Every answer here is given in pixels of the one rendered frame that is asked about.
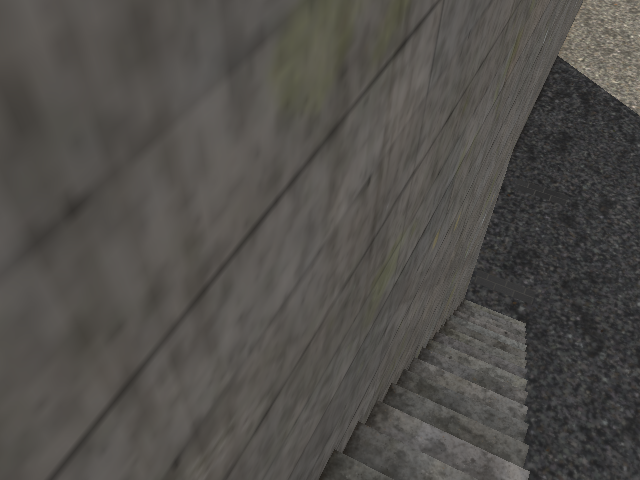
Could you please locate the stairs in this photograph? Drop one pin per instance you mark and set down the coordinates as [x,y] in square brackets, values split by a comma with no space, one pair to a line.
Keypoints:
[457,413]

